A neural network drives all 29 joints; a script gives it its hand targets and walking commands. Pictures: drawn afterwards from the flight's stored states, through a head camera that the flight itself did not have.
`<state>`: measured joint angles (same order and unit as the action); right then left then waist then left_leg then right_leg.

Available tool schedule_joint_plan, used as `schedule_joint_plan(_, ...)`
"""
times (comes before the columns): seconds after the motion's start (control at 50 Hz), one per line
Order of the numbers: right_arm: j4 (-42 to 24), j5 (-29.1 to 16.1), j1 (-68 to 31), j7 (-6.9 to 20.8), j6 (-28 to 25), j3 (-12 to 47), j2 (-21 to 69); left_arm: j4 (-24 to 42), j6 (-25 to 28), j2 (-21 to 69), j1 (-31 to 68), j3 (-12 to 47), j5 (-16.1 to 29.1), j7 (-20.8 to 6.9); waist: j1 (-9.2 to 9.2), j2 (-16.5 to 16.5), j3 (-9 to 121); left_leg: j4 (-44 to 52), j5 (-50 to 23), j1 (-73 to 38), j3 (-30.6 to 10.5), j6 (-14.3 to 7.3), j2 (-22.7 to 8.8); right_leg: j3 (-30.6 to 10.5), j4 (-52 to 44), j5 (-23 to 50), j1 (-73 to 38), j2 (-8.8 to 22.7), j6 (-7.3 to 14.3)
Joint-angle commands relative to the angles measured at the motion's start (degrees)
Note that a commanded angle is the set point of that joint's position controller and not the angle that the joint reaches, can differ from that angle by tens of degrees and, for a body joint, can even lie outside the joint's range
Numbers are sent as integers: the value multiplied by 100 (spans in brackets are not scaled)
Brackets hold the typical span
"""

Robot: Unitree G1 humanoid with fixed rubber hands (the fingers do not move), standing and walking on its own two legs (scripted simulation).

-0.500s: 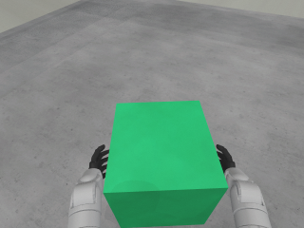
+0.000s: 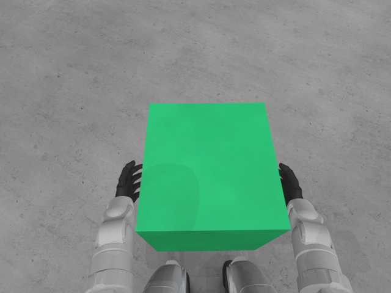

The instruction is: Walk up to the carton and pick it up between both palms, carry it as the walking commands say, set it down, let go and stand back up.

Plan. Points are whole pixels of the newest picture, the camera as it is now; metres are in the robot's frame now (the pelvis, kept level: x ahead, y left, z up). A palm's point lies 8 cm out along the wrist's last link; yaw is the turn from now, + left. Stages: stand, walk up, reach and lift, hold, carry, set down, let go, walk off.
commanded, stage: set down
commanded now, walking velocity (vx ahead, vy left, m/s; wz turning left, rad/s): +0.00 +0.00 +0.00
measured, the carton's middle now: (206, 183) +0.35 +0.00 -0.12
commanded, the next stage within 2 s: none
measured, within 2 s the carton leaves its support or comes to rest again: neither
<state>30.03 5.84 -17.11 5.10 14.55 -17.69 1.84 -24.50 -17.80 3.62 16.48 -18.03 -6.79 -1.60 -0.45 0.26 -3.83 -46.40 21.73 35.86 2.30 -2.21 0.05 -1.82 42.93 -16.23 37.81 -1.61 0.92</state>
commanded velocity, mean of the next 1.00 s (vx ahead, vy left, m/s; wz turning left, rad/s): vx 0.00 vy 0.00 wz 0.00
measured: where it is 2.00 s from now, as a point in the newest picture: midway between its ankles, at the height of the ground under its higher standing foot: outside the picture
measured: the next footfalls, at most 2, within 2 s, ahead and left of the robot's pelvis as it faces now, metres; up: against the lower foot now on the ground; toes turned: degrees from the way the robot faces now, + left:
none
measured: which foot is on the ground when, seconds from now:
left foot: down 0.00-1.00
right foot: down 0.00-1.00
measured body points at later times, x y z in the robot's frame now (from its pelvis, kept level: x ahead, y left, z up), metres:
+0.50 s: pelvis -0.06 -0.03 -0.08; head +0.13 -0.03 +0.32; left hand +0.34 +0.17 -0.15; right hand +0.34 -0.19 -0.16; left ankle +0.01 +0.09 -0.71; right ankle +0.05 -0.13 -0.71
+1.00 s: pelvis -0.07 -0.02 -0.16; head +0.19 -0.02 +0.21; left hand +0.38 +0.18 -0.26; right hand +0.37 -0.18 -0.27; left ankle +0.01 +0.09 -0.70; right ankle +0.05 -0.13 -0.70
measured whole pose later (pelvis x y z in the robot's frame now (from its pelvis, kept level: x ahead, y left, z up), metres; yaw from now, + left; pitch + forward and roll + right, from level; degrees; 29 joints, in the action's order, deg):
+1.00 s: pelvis -0.07 -0.02 -0.16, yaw +1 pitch +29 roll +0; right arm 31.4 5.8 -43.5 -1.0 19.2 -21.6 -0.8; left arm -35.8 -18.6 -6.1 47.0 -21.6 -0.9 -1.7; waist -0.5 0.3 -5.5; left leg -88.0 31.2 85.8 2.7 -1.7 0.1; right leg -1.7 85.7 -25.7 88.9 -1.7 0.2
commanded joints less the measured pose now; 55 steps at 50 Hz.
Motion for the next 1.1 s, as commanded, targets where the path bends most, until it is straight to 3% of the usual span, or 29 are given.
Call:
schedule_joint_plan(0.0,-1015,-211,-3509,487,-621,2760,3402,159,873,4110,3400,3311,485,-431,-163,399,4140,146,-3722,-1016,-1140,340,313,-268,486,2267,-572,-482,136)
schedule_joint_plan(0.02,-1010,-203,-3535,448,-699,2671,3316,88,948,4039,3685,3397,633,-415,-438,250,4254,52,-3360,-937,-1127,330,369,-238,541,2144,-362,-466,105)
schedule_joint_plan(0.04,-195,14,-2999,416,-530,2425,3526,16,932,3880,3555,3251,399,-384,-360,374,3760,83,-2907,-682,-1005,370,412,-232,468,1919,-195,-452,114)
schedule_joint_plan(0.1,-304,-122,-3532,353,-619,2489,3613,202,1038,3603,4182,3259,557,-402,-289,345,4334,-202,-2303,-297,-923,309,485,-199,846,1659,-89,-466,104)
schedule_joint_plan(0.14,-461,-239,-3957,353,-674,2601,3666,-119,1034,3647,4170,2972,419,-408,-4,236,4467,-325,-2160,46,-847,252,518,-250,1054,1631,-72,-489,100)
schedule_joint_plan(0.16,-772,-238,-4312,257,-716,2616,3690,18,1080,3684,4553,3197,614,-488,-207,26,5101,-556,-1848,336,-809,232,543,-201,1176,1596,-325,-469,65)
schedule_joint_plan(0.22,-757,-576,-4726,275,-637,2962,4007,-33,983,3837,4908,3320,768,-503,56,214,5517,-711,-1731,260,-696,215,609,-246,1414,1397,-187,-496,33)
schedule_joint_plan(0.26,-519,-487,-4582,235,-496,2804,4229,20,943,3871,5263,3324,733,-595,-58,235,5496,-906,-1453,888,-619,208,697,-297,1520,1382,-248,-509,30)
schedule_joint_plan(0.28,-560,-484,-4663,214,-447,2953,4519,8,944,3885,5259,3264,806,-687,5,-146,5654,-1072,-1441,1146,-543,151,734,-356,1541,1557,-504,-496,-2)
schedule_joint_plan(0.3,-264,-360,-4608,279,-364,2779,4558,-195,826,4053,5319,3231,744,-725,-83,70,5294,-944,-1368,1001,-602,154,704,-265,1554,1276,-145,-541,4)
schedule_joint_plan(0.34,-783,-533,-5331,218,-269,3091,4938,-192,749,3987,5503,3051,741,-904,235,-202,5696,-1257,-923,1394,-470,59,760,-380,1690,915,-304,-493,-98)
schedule_joint_plan(0.36,-573,-555,-5375,247,-237,2973,4849,-29,735,4169,6015,3222,841,-917,50,56,5723,-1274,-842,1456,-488,90,727,-392,1710,803,-212,-516,-14)
schedule_joint_plan(0.44,-203,-377,-5815,275,77,2855,5200,-565,486,3883,6412,2701,663,-1195,358,-261,5107,-1520,211,2582,-333,16,821,-528,1729,-437,76,-492,-61)
schedule_joint_plan(0.48,-50,-307,-6022,279,144,2636,5332,-917,381,4081,6613,2681,662,-1329,150,-266,5033,-1651,252,2800,-345,-25,801,-455,1891,-488,279,-535,-37)
schedule_joint_plan(0.56,-506,-529,-6439,388,242,2954,5446,-814,295,4200,6693,2673,710,-1436,284,-456,6110,-1959,-246,2487,-378,-62,777,-245,2329,57,423,-595,-100)
schedule_joint_plan(0.58,-624,-692,-6533,404,229,3202,5524,-228,354,4248,7135,2761,899,-1441,432,-426,6837,-2094,-495,2441,-287,-29,832,-380,2414,329,67,-586,-68)
schedule_joint_plan(0.6,-399,-630,-6387,392,304,3013,5501,-403,270,4138,7034,2896,940,-1446,180,-293,6612,-2088,-386,2518,-403,-37,782,-345,2492,282,260,-561,-91)
schedule_joint_plan(0.62,-376,-627,-6493,403,299,3029,5497,-431,275,4169,7174,2674,854,-1450,447,-318,6477,-2185,-338,2851,-314,-40,826,-476,2528,198,368,-559,-82)
schedule_joint_plan(0.66,-78,-499,-6520,470,332,2645,5077,-698,144,4420,7364,2838,960,-1415,92,198,6361,-2162,-159,2530,-404,70,817,-234,2649,-102,1217,-623,16)
schedule_joint_plan(0.68,-259,-497,-6620,465,318,2772,5163,-637,176,4424,7065,2817,875,-1446,128,-35,6571,-2363,-377,2648,-446,49,799,-168,2769,141,1232,-602,-39)
schedule_joint_plan(0.76,-704,-784,-6692,546,223,3045,4985,-453,184,4550,7029,2969,985,-1338,162,-21,7263,-2568,-1388,2250,-515,107,787,-65,3196,1109,1388,-677,-56)
schedule_joint_plan(0.86,-518,-694,-6673,519,157,2957,4746,-332,244,4559,7176,3035,1079,-1185,42,128,7437,-2886,-1415,2369,-550,239,831,33,3509,867,2141,-712,-42)
schedule_joint_plan(0.88,-537,-821,-6668,523,136,2977,4920,284,320,4324,7512,3357,1210,-1158,48,64,8033,-3063,-1749,2189,-553,245,836,6,3598,1169,2111,-749,-31)
schedule_joint_plan(0.92,-1122,-1017,-7257,468,35,3165,4518,216,337,4224,7745,3345,1300,-1030,78,151,8225,-3189,-1717,2004,-572,265,783,40,3726,1012,2227,-724,-15)
schedule_joint_plan(0.96,-1178,-1166,-7480,432,50,3331,4370,396,351,3972,7802,3337,1357,-888,350,60,8716,-3339,-2196,1734,-622,275,810,84,3964,1186,2346,-754,-84)
schedule_joint_plan(1.0,-771,-975,-7494,404,98,3037,4366,195,339,4036,7898,3214,1353,-839,189,-37,8316,-3357,-1498,2115,-622,275,810,100,4000,626,2602,-729,-69)
schedule_joint_plan(1.04,-1441,-1301,-7904,347,96,3438,4411,341,319,3999,8149,3343,1363,-781,379,104,9109,-3458,-1649,2012,-471,235,843,95,4096,1029,1996,-762,-60)
schedule_joint_plan(1.06,-1417,-1168,-7660,257,98,3296,4259,343,314,4025,8107,3497,1457,-782,-19,150,9464,-3646,-1818,2236,-423,293,870,96,4145,1468,1649,-744,-62)
schedule_joint_plan(1.08,-1031,-1107,-7599,215,157,3137,4184,-78,281,3773,7840,3234,1310,-770,214,43,9000,-3646,-1637,2338,-418,245,885,62,4143,1179,1914,-726,-139)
